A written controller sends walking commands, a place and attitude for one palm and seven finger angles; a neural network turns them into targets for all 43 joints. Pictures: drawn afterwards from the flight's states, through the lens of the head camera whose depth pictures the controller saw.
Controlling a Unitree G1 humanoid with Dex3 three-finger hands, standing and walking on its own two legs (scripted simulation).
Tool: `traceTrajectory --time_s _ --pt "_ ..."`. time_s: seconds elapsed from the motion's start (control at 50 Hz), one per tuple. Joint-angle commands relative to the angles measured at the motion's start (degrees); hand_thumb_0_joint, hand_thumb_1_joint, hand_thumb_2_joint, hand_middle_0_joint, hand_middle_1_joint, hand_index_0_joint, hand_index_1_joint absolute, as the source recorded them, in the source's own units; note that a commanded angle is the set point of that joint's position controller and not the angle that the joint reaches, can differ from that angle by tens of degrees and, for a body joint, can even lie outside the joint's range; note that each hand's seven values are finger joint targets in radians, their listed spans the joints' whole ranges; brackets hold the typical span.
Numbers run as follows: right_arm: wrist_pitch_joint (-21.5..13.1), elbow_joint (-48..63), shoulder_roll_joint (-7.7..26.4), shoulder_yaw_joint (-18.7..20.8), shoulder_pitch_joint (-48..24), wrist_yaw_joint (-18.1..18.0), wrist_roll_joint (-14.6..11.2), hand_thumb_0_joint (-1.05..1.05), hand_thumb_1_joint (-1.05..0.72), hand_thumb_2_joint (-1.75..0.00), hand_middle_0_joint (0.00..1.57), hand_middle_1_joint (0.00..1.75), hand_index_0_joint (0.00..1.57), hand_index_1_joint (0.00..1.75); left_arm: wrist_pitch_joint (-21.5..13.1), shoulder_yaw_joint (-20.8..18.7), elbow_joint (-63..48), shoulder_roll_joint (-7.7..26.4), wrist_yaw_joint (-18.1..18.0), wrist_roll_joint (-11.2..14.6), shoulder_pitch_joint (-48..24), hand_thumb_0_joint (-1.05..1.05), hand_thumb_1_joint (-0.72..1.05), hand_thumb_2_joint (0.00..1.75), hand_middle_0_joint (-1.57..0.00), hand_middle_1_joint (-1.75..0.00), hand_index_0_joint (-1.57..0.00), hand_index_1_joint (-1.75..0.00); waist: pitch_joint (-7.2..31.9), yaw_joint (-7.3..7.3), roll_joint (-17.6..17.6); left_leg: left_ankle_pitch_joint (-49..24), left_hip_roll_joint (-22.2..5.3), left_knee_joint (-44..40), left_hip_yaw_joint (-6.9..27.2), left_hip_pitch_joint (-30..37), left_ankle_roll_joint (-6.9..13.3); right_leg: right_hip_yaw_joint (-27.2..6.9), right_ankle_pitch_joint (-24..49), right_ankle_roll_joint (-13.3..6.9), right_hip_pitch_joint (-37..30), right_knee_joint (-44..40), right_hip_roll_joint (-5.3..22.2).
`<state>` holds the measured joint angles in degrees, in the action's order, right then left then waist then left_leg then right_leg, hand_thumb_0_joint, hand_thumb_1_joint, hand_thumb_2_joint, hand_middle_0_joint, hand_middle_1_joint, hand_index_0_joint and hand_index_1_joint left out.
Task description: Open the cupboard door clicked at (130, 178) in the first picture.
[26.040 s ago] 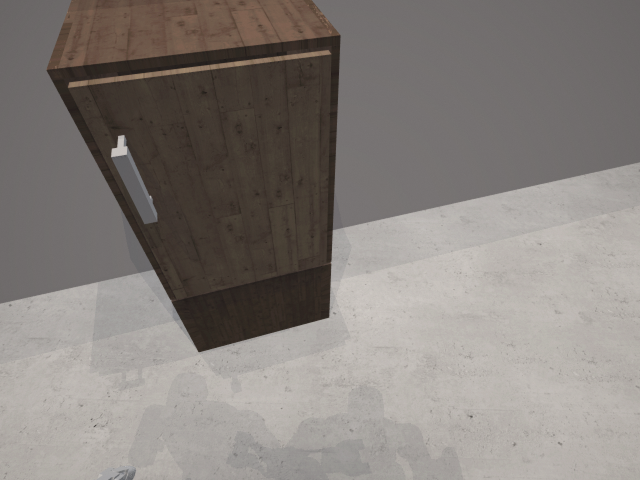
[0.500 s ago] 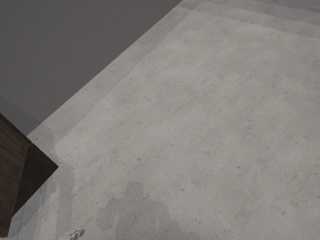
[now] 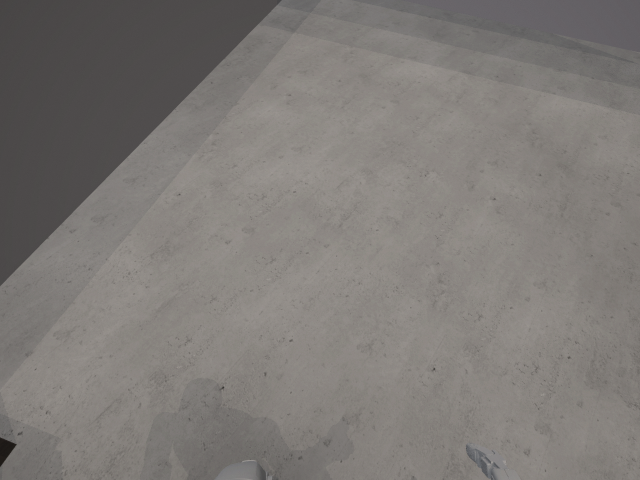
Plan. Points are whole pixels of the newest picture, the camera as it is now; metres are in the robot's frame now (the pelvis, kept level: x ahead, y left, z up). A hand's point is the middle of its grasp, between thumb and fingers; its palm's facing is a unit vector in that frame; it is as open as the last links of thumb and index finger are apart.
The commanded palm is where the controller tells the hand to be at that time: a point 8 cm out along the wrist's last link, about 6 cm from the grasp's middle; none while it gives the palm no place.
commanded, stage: walk to a spot facing it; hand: left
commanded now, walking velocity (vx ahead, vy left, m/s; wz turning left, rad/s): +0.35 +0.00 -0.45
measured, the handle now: out of the picture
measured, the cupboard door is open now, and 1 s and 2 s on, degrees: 42 42 42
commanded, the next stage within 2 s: turn to face it in 0.78 s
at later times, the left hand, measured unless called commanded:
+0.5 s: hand (291, 307) +0.40 +0.08 -0.16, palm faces -0.26 -0.95 -0.18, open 7.4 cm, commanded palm none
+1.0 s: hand (305, 308) +0.41 +0.05 -0.17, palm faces -0.14 -0.98 -0.15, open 7.4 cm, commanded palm none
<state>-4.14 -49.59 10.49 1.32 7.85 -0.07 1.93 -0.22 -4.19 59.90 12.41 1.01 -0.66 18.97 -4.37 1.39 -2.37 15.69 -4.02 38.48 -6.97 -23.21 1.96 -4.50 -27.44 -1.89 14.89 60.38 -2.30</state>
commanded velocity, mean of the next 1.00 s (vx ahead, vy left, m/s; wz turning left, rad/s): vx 0.29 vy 0.00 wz -0.10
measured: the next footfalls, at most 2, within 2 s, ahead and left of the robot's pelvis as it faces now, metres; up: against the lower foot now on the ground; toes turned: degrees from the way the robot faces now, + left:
right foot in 0.46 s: +0.31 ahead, -0.15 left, +0.00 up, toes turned -19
left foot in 1.00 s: +0.62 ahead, -0.06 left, +0.00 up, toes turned -7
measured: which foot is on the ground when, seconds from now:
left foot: down 0.00-0.46, up 0.48-0.98, down 1.00-1.00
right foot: up 0.00-0.44, down 0.46-1.00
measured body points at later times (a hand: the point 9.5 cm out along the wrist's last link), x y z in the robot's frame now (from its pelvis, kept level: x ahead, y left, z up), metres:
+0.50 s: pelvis +0.23 -0.06 -0.01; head +0.27 -0.08 +0.44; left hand +0.42 +0.13 -0.14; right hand +0.05 -0.23 -0.15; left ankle +0.07 +0.10 -0.67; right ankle +0.28 -0.14 -0.72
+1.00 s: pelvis +0.47 -0.12 +0.00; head +0.50 -0.12 +0.45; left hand +0.42 +0.10 -0.15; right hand +0.55 -0.37 -0.14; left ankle +0.59 -0.06 -0.72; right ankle +0.28 -0.14 -0.71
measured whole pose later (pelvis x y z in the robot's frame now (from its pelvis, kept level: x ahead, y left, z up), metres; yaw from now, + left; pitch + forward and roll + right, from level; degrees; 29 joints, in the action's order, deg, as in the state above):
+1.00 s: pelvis +0.47 -0.12 +0.00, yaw -13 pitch +0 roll +0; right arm -2.5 -56.4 9.8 1.6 4.3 0.6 0.8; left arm -4.0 -0.7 66.8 6.9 -1.1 -0.6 25.9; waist -3.1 1.7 -0.4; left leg 4.7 -1.1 33.8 -7.3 -25.3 2.4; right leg 6.1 -26.2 -3.0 -4.5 26.1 -3.2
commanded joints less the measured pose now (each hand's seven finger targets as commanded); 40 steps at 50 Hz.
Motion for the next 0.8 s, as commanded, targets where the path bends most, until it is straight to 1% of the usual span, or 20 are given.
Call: traceTrajectory --time_s 0.0,0.04,0.08,0.14,0.2,0.28,0.3,0.34,0.36,0.38,0.4,0.42,0.44,0.46,0.48,0.52,0.58,0.62,0.7,0.78 --pt "-0.53 -1.57 7.92 1.9 13.2 -1.57 0.3 0.0 -0.9 -0.9 0.2 0.3 0.2 0.3 -2.32 -1.2 -7.12 2.62 1.04 -1.02 -6.09 0.0 0.9 0.9 -0.2 -0.3 -0.2 -0.3 1.05 -3.37 9.32 -9.8 -17.82 -24.71 19.28 14.65 2.04 0.94 10.84 0.5 22.49 19.11 6.81" --pt "-1.22 -2.9 6.41 1.56 12.35 -1.75 -0.18 0.0 -0.9 -0.9 0.2 0.3 0.2 0.3 -0.9 -0.58 -6.06 0.36 1.44 -1.07 -3.62 0.0 0.9 0.9 -0.2 -0.3 -0.2 -0.3 1.98 -1.09 9.25 -17.45 -14.38 -24.18 8.53 14.29 0.29 2.65 13.94 1.31 21.1 16.33 6.91" --pt "-1.37 -3.81 5.89 1.35 13.63 -1.71 -0.56 0.0 -0.9 -0.9 0.2 0.3 0.2 0.3 0.07 -0.57 -6.29 0.06 1.52 -1.14 -3.39 0.0 0.9 0.9 -0.2 -0.3 -0.2 -0.3 2.71 -0.55 10.59 -19.17 -12.91 -25.42 3.96 15.15 0.5 3.18 16.79 1.69 22.83 14.98 6.72" --pt "-1.3 -5.37 5.05 1.4 15.7 -1.69 -0.71 0.0 -0.9 -0.9 0.2 0.3 0.2 0.3 0.51 -0.65 -7.44 -0.56 1.65 -1.21 -6.11 0.0 0.9 0.9 -0.2 -0.3 -0.2 -0.3 1.34 -0.57 9.2 -18.35 -13.19 -26.5 1.03 17.49 1.16 3.79 20.72 2.08 27.9 11.83 7.51" --pt "-1.13 -6.78 5.45 1.23 18.61 -1.52 -0.36 0.0 -0.9 -0.9 0.2 0.3 0.2 0.3 0.37 -0.09 -9.4 -0.96 2.03 -1.18 -12.66 0.0 0.9 0.9 -0.2 -0.3 -0.2 -0.3 -0.74 -2.11 6.85 -17.78 -14.21 -27.33 0.03 19.98 3.5 5.62 21.8 1.98 29.74 2.09 8.44" --pt "-0.69 -9.37 6.03 0.98 23.11 -1.43 0.18 0.0 -0.9 -0.9 0.2 0.3 0.2 0.3 -0.32 0.8 -11.33 -1.32 2.31 -0.9 -20.35 0.0 0.9 0.9 -0.2 -0.3 -0.2 -0.3 -2.55 -4.92 7.92 -24.99 -14.68 -26.44 -3.28 23.2 3.51 9.99 20.65 0.42 24.85 -14.84 7.44" --pt "-0.51 -9.77 6.28 1.02 23.6 -1.46 0.27 0.0 -0.9 -0.9 0.2 0.3 0.2 0.3 -0.38 0.77 -11.37 -1.26 2.2 -0.74 -20.86 0.0 0.9 0.9 -0.2 -0.3 -0.2 -0.3 -3.0 -4.96 8.49 -27.27 -15.1 -26.22 -4.06 23.26 3.5 10.77 19.54 -0.25 22.7 -17.17 6.65" --pt "-0.18 -10.67 7.41 1.29 24.18 -1.42 0.27 0.0 -0.9 -0.9 0.2 0.3 0.2 0.3 -0.8 0.59 -10.74 0.17 1.86 -0.72 -18.74 0.0 0.9 0.9 -0.2 -0.3 -0.2 -0.3 -1.0 -3.83 9.0 -39.37 -16.15 -21.12 -5.49 25.38 3.19 12.41 15.17 -2.05 16.93 -20.38 4.44" --pt "-0.08 -10.69 7.97 1.27 23.84 -1.5 0.21 0.0 -0.9 -0.9 0.2 0.3 0.2 0.3 -0.97 0.34 -9.92 0.6 1.7 -0.75 -16.1 0.0 0.9 0.9 -0.2 -0.3 -0.2 -0.3 0.59 -2.49 9.33 -46.52 -16.13 -17.5 -6.06 25.57 2.92 13.36 13.64 -2.98 12.64 -21.12 2.82" --pt "0.06 -10.41 8.79 1.41 22.31 -1.56 0.06 0.0 -0.9 -0.9 0.2 0.3 0.2 0.3 -1.3 -0.04 -8.4 1.26 1.48 -0.74 -10.93 0.0 0.9 0.9 -0.2 -0.3 -0.2 -0.3 2.63 0.08 9.71 -51.11 -15.66 -11.94 -7.02 25.18 2.15 14.16 13.11 -3.83 6.61 -22.91 1.63" --pt "0.12 -9.81 9.27 1.54 19.89 -1.46 -0.37 0.0 -0.9 -0.9 0.2 0.3 0.2 0.3 -1.96 -0.71 -5.74 3.03 1.18 -0.92 -2.13 0.0 0.9 0.9 -0.2 -0.3 -0.2 -0.3 7.11 4.35 8.5 -50.58 -13.63 -1.25 -8.26 21.03 0.35 14.21 15.8 -4.89 -5.97 -27.07 0.58" --pt "-0.05 -8.91 8.1 1.39 18.8 -0.69 -1.31 0.0 -0.9 -0.9 0.2 0.3 0.2 0.3 -2.59 -2.13 -2.86 7.78 0.55 -1.3 6.87 0.0 0.9 0.9 -0.2 -0.3 -0.2 -0.3 13.21 8.25 1.56 -36.57 -9.74 13.71 -10.14 8.23 -1.66 5.75 16.2 -7.67 -23.36 -29.42 7.46" --pt "-0.12 -6.72 3.94 0.92 20.32 -0.53 -2.26 0.0 -0.9 -0.9 0.2 0.3 0.2 0.3 -2.91 -3.83 -1.74 14.06 -0.59 -0.84 13.08 0.0 0.9 0.9 -0.2 -0.3 -0.2 -0.3 20.67 8.85 -13.48 15.63 1.73 35.09 -7.56 -10.62 -5.09 -26.81 22.73 -15.27 -36.81 -36.24 25.45" --pt "0.23 -5.53 5.38 1.45 15.17 -0.62 -2.11 0.0 -0.9 -0.9 0.2 0.3 0.2 0.3 -2.54 -3.76 -2.21 15.43 -1.39 0.45 10.0 0.0 0.9 0.9 -0.2 -0.3 -0.2 -0.3 17.46 7.61 -9.13 17.57 0.02 42.53 2.78 -16.1 -3.59 -29.68 23.31 -16.29 -32.88 -41.97 27.34" --pt "0.24 -5.41 4.87 1.8 11.77 -0.51 -2.04 0.0 -0.9 -0.9 0.2 0.3 0.2 0.3 -2.58 -3.07 -3.05 12.25 -1.64 0.61 5.04 0.0 0.9 0.9 -0.2 -0.3 -0.2 -0.3 10.51 5.54 -4.09 10.47 -3.03 42.68 5.31 -17.9 -3.37 -22.42 24.2 -14.46 -26.2 -42.83 25.11" --pt "1.04 -6.24 2.62 1.66 10.97 -0.69 -1.24 0.0 -0.9 -0.9 0.2 0.3 0.2 0.3 -3.18 -0.96 -4.28 6.86 -1.69 0.54 -1.46 0.0 0.9 0.9 -0.2 -0.3 -0.2 -0.3 4.11 0.44 1.38 4.51 -5.69 36.26 6.44 -12.42 -4.12 -11.8 30.94 -10.99 -9.81 -44.27 20.5" --pt "2.61 -8.85 0.05 1.41 15.74 -0.23 -0.53 0.0 -0.9 -0.9 0.2 0.3 0.2 0.3 -4.63 0.17 -3.22 3.32 -1.55 0.01 -2.13 0.0 0.9 0.9 -0.2 -0.3 -0.2 -0.3 3.47 -3.14 -0.95 1.7 -5.21 26.98 4.53 -6.51 -4.61 -2.8 36.28 -8.98 -3.2 -46.3 15.46" --pt "3.09 -8.59 -0.15 1.64 14.64 -0.03 -0.44 0.0 -0.9 -0.9 0.2 0.3 0.2 0.3 -5.27 0.17 -2.43 1.37 -1.4 -0.11 -0.28 0.0 0.9 0.9 -0.2 -0.3 -0.2 -0.3 3.38 -3.23 -2.68 -0.95 -4.86 23.16 3.98 -8.22 -5.06 -1.63 38.37 -8.44 -4.76 -47.12 14.14" --pt "3.0 -5.97 0.83 1.94 6.39 0.75 -0.75 0.0 -0.9 -0.9 0.2 0.3 0.2 0.3 -5.86 0.67 -0.59 1.96 -1.33 0.2 2.53 0.0 0.9 0.9 -0.2 -0.3 -0.2 -0.3 1.87 -2.1 -2.92 -6.74 -4.25 17.97 4.1 -14.09 -5.08 -0.95 39.94 -7.74 -9.75 -48.23 13.75" --pt "2.55 -3.56 1.72 1.66 -2.0 1.27 -1.08 0.0 -0.9 -0.9 0.2 0.3 0.2 0.3 -6.1 1.32 1.55 2.15 -1.89 0.09 6.37 0.0 0.9 0.9 -0.2 -0.3 -0.2 -0.3 -0.4 -0.52 -2.58 -8.0 -3.09 11.65 3.29 -17.21 -4.3 -0.12 49.4 -6.94 -15.64 -47.01 14.71"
